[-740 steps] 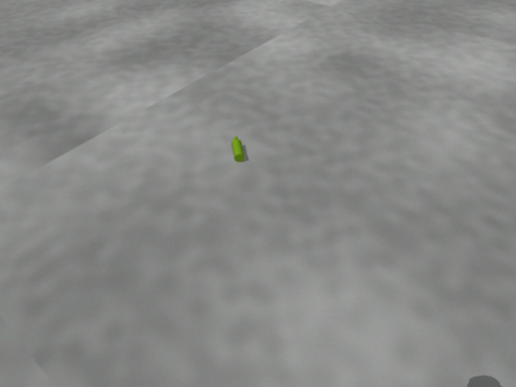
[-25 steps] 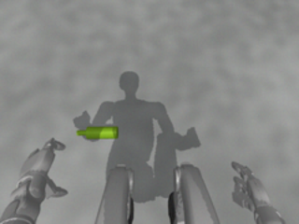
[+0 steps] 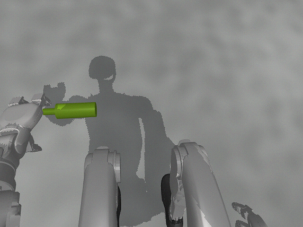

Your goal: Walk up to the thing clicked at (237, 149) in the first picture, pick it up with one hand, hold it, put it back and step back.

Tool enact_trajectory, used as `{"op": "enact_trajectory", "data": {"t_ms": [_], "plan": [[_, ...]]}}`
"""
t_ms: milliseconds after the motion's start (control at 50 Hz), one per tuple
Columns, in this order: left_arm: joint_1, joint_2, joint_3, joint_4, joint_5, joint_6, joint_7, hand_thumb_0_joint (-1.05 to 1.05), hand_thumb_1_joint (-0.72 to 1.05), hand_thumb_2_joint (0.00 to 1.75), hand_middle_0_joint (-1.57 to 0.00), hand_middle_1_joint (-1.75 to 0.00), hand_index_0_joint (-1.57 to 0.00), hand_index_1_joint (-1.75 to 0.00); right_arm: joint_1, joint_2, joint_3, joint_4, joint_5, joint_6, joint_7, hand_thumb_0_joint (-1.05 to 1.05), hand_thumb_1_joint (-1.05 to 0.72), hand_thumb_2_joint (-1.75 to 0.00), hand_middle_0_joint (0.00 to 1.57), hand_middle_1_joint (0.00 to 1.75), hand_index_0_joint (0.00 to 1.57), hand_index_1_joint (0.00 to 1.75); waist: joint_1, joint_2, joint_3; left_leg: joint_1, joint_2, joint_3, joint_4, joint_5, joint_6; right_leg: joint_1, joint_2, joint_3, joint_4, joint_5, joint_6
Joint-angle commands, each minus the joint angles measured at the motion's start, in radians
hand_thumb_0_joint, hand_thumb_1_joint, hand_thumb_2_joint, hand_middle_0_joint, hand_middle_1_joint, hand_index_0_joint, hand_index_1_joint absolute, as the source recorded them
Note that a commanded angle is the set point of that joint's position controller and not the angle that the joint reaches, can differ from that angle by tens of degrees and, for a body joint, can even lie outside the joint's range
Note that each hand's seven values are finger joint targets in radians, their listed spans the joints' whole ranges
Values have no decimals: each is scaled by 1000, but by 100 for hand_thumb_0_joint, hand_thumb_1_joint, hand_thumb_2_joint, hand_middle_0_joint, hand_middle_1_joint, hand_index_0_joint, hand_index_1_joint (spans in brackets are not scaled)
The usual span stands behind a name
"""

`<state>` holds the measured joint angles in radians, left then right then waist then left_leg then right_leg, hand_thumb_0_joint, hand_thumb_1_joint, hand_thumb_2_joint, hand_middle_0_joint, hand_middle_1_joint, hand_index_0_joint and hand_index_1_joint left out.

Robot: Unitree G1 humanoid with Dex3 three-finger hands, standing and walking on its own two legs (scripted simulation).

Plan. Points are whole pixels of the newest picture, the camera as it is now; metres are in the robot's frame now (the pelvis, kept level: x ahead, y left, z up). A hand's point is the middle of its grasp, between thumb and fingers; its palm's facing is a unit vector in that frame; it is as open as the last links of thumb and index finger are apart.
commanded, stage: rise first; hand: left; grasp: from above
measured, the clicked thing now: (70, 110) +0.51 +0.28 -0.35
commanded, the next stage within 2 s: approach in 1.12 s
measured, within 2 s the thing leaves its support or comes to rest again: neither
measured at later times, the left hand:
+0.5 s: hand (47, 121) +0.42 +0.31 -0.21, palm faces -0.48 -0.05 -0.88, open 13.8 cm
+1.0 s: hand (53, 118) +0.44 +0.30 -0.23, palm faces -0.48 -0.06 -0.88, open 13.9 cm
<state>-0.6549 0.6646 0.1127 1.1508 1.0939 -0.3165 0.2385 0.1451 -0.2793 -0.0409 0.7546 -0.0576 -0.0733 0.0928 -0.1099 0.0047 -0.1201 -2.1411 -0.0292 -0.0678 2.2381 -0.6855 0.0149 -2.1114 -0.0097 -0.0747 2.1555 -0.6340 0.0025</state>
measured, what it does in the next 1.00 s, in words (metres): stands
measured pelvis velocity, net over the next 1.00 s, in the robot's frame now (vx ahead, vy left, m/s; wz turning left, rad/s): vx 0.02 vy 0.00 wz -0.03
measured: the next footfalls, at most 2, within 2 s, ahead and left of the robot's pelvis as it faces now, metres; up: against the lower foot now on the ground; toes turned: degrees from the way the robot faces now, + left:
none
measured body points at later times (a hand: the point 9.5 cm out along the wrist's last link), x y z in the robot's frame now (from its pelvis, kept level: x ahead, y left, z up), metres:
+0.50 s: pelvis +0.01 +0.00 -0.04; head +0.24 +0.06 +0.34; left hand +0.44 +0.31 -0.16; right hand +0.10 -0.28 -0.16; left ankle +0.08 +0.11 -0.35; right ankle +0.11 -0.12 -0.35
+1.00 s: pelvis +0.02 +0.00 -0.05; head +0.26 +0.06 +0.32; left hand +0.46 +0.30 -0.18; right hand +0.08 -0.28 -0.16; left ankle +0.08 +0.11 -0.35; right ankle +0.11 -0.12 -0.35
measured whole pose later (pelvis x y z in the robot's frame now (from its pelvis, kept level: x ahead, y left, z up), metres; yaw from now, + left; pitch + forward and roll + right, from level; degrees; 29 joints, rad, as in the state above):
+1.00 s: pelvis +0.02 +0.00 -0.05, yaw -2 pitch +36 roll -7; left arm -0.85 0.73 0.14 1.42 1.30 -0.31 0.44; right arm 0.12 -0.27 0.01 0.76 -0.15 -0.05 0.15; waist -0.19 -0.02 -0.06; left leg -2.29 -0.03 -0.09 2.41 -0.75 0.02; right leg -2.26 0.00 -0.09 2.31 -0.68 0.01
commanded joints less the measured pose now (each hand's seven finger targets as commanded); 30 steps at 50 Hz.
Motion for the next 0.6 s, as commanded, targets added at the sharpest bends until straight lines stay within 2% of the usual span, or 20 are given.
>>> {"op": "enact_trajectory", "data": {"t_ms": [0,80,120,140,160,180,240,260,360,460,520,540,580], "plan": [[-292,273,40,-94,52,-13,84,0,-53,102,-6,-97,-6,-97,119,-233,-64,-55,-5,0,-1,0,-89,-90,20,30,20,30,10,231,-602,503,-6,-26,-313,93,-6,189,21,-49,-161,61,-49],[-335,283,38,-56,102,-15,122,0,-53,102,-7,-96,-7,-96,139,-239,-62,-44,-19,14,10,0,-89,-90,20,30,20,30,-5,257,-622,520,-6,-21,-275,171,-12,166,19,-51,-133,111,-49],[-344,294,42,-27,121,-15,140,0,-50,99,-10,-93,-9,-94,139,-242,-62,-35,-28,19,14,0,-89,-90,20,30,20,30,-6,261,-615,521,-4,-16,-261,173,-11,154,17,-49,-128,112,-48],[-358,280,31,-13,128,-16,147,0,-50,99,-10,-92,-10,-92,141,-240,-61,-34,-31,20,17,0,-89,-90,20,30,20,30,-17,256,-607,500,-6,-13,-249,169,-8,154,19,-49,-125,113,-47],[-368,287,38,3,138,-18,154,0,-49,98,-11,-92,-10,-92,143,-242,-60,-31,-35,21,21,0,-89,-90,20,30,20,30,-22,251,-609,494,-6,-17,-244,174,-8,150,17,-50,-118,118,-46],[-374,301,45,6,151,-19,163,0,-49,97,-10,-93,-10,-93,146,-240,-56,-30,-38,22,23,0,-90,-90,20,30,20,30,-15,257,-620,491,-7,-12,-235,183,-7,157,18,-50,-112,124,-45],[-404,303,38,34,174,-22,180,0,-48,97,-12,-91,-11,-92,145,-234,-54,-35,-47,26,28,0,-90,-90,20,30,20,30,-31,228,-624,440,-16,11,-200,164,8,178,24,-45,-119,121,-43],[-392,309,43,73,179,-22,185,0,-46,94,-13,-91,-13,-91,145,-237,-53,-32,-51,26,30,0,-90,-90,20,30,20,30,-35,212,-601,421,-17,11,-194,147,10,169,22,-46,-117,107,-42],[-424,324,48,105,194,-32,209,0,-48,96,-12,-94,-12,-94,139,-224,-46,-28,-63,24,32,0,-90,-90,20,30,20,30,-36,167,-607,358,-24,38,-148,112,28,201,33,-42,-121,84,-38],[-451,344,70,126,198,-26,237,0,-49,97,-10,-97,-11,-96,156,-222,-35,-14,-78,20,33,0,-90,-90,20,30,20,30,-49,164,-630,336,-22,50,-114,158,33,241,36,-40,-108,134,-31],[-453,324,60,120,199,-22,244,0,-48,96,-11,-96,-11,-96,164,-229,-36,-7,-83,17,35,0,-90,-90,20,30,20,30,-55,209,-642,383,-17,34,-115,194,24,200,35,-51,-79,161,-37],[-469,348,62,108,208,-23,246,0,-47,95,-11,-96,-12,-96,160,-226,-35,-6,-81,18,35,0,-90,-90,20,30,20,30,-50,236,-652,378,-19,34,-117,193,23,201,38,-52,-70,160,-41],[-430,338,68,115,208,-12,246,0,-49,96,-10,-97,-11,-97,166,-221,-36,-5,-84,21,34,0,-90,-90,20,30,20,30,-45,215,-652,378,-18,38,-110,197,26,222,39,-50,-80,169,-38]]}}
